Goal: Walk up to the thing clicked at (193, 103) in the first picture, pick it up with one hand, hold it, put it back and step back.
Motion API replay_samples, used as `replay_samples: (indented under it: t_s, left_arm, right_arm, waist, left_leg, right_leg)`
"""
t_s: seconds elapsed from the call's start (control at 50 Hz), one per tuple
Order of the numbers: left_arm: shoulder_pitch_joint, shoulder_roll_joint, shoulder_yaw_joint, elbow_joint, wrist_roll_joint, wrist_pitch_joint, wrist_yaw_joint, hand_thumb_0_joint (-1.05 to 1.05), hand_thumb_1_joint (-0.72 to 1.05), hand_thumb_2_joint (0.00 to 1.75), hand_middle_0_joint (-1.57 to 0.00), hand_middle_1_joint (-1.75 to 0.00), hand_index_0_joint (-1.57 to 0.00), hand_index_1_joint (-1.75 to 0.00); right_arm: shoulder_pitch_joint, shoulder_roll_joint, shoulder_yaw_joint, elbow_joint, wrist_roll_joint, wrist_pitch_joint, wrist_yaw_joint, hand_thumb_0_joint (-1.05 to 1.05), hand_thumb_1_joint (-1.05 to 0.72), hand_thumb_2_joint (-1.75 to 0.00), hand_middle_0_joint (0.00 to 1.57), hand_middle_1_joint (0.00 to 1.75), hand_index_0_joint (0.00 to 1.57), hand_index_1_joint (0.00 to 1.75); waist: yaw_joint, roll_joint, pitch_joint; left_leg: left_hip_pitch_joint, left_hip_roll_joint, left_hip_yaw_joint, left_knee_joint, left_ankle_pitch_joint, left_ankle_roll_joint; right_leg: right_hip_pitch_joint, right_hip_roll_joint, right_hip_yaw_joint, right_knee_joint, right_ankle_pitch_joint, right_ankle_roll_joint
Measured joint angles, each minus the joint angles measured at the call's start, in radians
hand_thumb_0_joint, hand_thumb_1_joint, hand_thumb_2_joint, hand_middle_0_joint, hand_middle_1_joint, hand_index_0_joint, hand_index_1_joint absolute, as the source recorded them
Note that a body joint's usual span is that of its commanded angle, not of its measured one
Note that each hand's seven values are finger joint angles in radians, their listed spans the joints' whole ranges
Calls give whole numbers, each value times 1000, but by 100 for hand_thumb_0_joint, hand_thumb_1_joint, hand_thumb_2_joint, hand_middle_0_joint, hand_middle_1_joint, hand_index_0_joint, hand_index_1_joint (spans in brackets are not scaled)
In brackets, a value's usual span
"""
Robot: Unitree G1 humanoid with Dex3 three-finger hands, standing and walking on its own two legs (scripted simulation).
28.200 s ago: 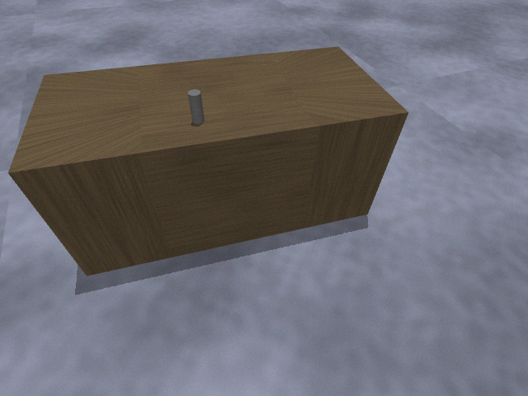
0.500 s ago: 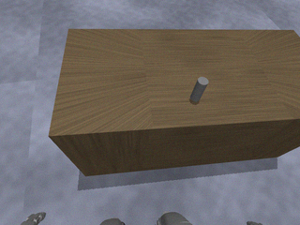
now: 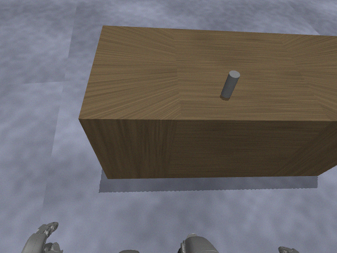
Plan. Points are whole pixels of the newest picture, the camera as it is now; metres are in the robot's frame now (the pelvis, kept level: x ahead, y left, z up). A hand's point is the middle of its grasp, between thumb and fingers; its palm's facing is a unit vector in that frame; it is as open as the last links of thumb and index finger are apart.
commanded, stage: step back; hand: right
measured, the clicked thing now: (230, 84) +0.72 -0.25 -0.10
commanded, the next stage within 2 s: none
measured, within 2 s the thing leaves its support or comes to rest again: neither
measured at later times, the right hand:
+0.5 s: hand out of the picture -0.06 -0.33 -0.14, palm faces +0.03 +0.91 -0.40, open 7.4 cm
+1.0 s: hand out of the picture -0.21 -0.34 -0.13, palm faces -0.06 +0.90 -0.43, open 7.4 cm
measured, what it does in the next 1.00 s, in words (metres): walks backwards: right foot, then left foot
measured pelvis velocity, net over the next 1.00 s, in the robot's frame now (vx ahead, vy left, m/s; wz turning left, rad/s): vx -0.33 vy -0.07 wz -0.02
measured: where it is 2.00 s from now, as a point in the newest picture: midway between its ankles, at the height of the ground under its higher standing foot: outside the picture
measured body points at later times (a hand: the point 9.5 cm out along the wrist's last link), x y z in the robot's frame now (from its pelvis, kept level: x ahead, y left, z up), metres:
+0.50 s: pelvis -0.16 -0.05 +0.01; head -0.12 -0.07 +0.45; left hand -0.09 +0.26 -0.10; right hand -0.06 -0.38 -0.11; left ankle -0.09 +0.09 -0.66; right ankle -0.17 -0.17 -0.72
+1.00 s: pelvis -0.33 -0.07 +0.00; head -0.28 -0.06 +0.45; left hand -0.23 +0.25 -0.11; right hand -0.21 -0.39 -0.10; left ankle -0.26 +0.06 -0.72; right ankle -0.38 -0.20 -0.69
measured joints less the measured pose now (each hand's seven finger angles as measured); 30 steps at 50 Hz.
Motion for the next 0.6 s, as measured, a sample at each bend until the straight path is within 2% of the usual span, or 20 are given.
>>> replay_samples:
  t_s: [0.04, 0.08, 0.16, 0.26, 0.32, 0.36, 0.38, 0.4, 0.44, 0.46, 0.5, 0.52, 0.56, 0.6]
  left_arm:
    - [10, 4, 6, 24, -2, 12, 4, 0, 90, 89, -20, -30, -20, -30]
    - [28, 12, 14, 36, -9, 12, 4, 0, 91, 89, -20, -30, -20, -30]
    - [74, 21, 29, 44, -3, 6, 1, 0, 91, 89, -20, -30, -20, -30]
    - [108, 29, 30, 66, 0, 13, -4, 0, 91, 89, -20, -30, -20, -30]
    - [112, 28, 26, 80, 0, 8, -15, 0, 91, 89, -20, -30, -20, -30]
    - [120, 23, 23, 89, 0, -3, -22, 0, 91, 89, -20, -30, -20, -30]
    - [121, 13, 24, 98, 5, -10, -22, 0, 91, 89, -20, -30, -20, -30]
    - [120, -4, 24, 105, 12, -12, -24, 0, 91, 89, -20, -30, -20, -30]
    - [135, -15, 15, 100, 20, -8, -32, 0, 91, 89, -20, -30, -20, -30]
    - [143, -20, 11, 97, 20, -7, -32, 0, 91, 89, -20, -30, -20, -30]
    - [145, -31, 4, 95, 22, -5, -26, 0, 90, 89, -20, -30, -20, -30]
    - [141, -35, 4, 93, 23, -5, -22, 0, 90, 89, -20, -30, -20, -30]
    - [127, -36, 4, 78, 24, -8, -15, 1, 90, 89, -21, -30, -20, -30]
    - [103, -32, 5, 56, 23, -13, -6, 1, 90, 89, -21, -30, -20, -30]
  right_arm:
    - [5, 12, 6, 0, -3, -4, 3, 0, -90, -89, 21, 30, 21, 30]
    - [7, 23, 10, -1, -4, -4, -1, 0, -90, -89, 21, 30, 21, 30]
    - [-3, 26, 3, -21, -2, -5, -7, 1, -90, -89, 21, 30, 21, 30]
    - [-35, 15, -4, -63, -1, -8, -11, 0, -90, -89, 21, 30, 21, 30]
    - [-53, -1, -5, -81, -5, 0, -6, 0, -90, -89, 21, 30, 21, 30]
    - [-62, -17, -6, -85, -4, 12, -2, 0, -90, -89, 21, 30, 21, 30]
    - [-67, -29, -8, -82, -2, 18, -2, 0, -90, -89, 21, 30, 21, 30]
    - [-69, -40, -14, -75, 1, 24, -4, 0, -90, -89, 21, 30, 21, 30]
    - [-51, -36, -22, -52, 8, 39, -16, 0, -90, -89, 21, 30, 21, 30]
    - [-39, -34, -22, -42, 11, 43, -19, 0, -90, -89, 21, 30, 21, 30]
    - [-10, -40, -19, -30, 20, 38, -20, 0, -90, -89, 21, 30, 21, 30]
    - [4, -43, -17, -27, 22, 33, -21, 0, -90, -89, 21, 30, 21, 30]
    - [31, -44, -13, -21, 22, 25, -22, 0, -90, -89, 21, 30, 21, 30]
    - [52, -40, -9, -12, 19, 25, -23, 0, -90, -89, 21, 30, 21, 30]
  waist:
    - [-12, 8, -8]
    - [-7, 1, -19]
    - [7, -2, -23]
    - [13, 6, -10]
    - [15, 20, -10]
    - [18, 34, -20]
    - [17, 59, -22]
    - [7, 91, -19]
    - [17, 84, -41]
    - [25, 73, -52]
    - [26, 70, -64]
    - [22, 72, -67]
    - [14, 75, -66]
    - [8, 75, -60]
  left_leg:
    - [-8, 24, -14, -21, 25, 2]
    - [-10, 40, -11, -63, 63, -1]
    - [-32, 66, 0, -106, 119, -7]
    - [-85, 98, 21, -96, 163, -18]
    - [-131, 116, 28, -72, 186, -35]
    - [-168, 129, 31, -47, 198, -50]
    - [-188, 143, 20, -27, 201, -56]
    - [-206, 141, -20, -1, 160, -52]
    - [-251, 66, -76, 134, -39, -54]
    - [-269, 25, -93, 225, -82, -57]
    - [-284, -35, -116, 362, -98, -56]
    - [-279, -50, -118, 406, -99, -56]
    - [-244, -58, -109, 432, -112, -60]
    - [-188, -48, -92, 390, -140, -64]
  right_leg:
    - [-39, 76, 56, 192, -87, -6]
    - [-60, 116, 89, 336, -83, -7]
    - [-26, 120, 109, 425, -66, 25]
    - [76, 65, 89, 242, -83, 49]
    - [147, 26, 36, 58, -66, 34]
    - [211, 7, -2, -110, -7, 14]
    - [229, 17, -19, -160, 3, 10]
    - [227, 32, -39, -159, 13, 6]
    - [194, 12, -37, -133, 24, -6]
    - [183, -3, -30, -135, 35, -10]
    - [173, -24, -31, -161, 68, -10]
    - [167, -30, -37, -171, 82, -10]
    - [152, -37, -52, -179, 103, -13]
    - [131, -43, -73, -173, 116, -17]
